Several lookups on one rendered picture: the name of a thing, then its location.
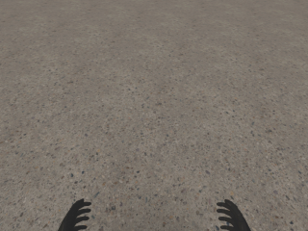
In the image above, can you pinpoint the robot right hand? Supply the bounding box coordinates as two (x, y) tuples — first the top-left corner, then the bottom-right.
(217, 199), (251, 231)

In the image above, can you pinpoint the robot left hand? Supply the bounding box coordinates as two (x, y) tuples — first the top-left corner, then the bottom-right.
(58, 198), (91, 231)

